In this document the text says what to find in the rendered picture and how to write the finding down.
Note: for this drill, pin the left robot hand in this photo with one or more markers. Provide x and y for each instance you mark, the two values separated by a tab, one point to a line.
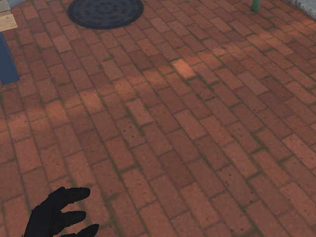
47	220

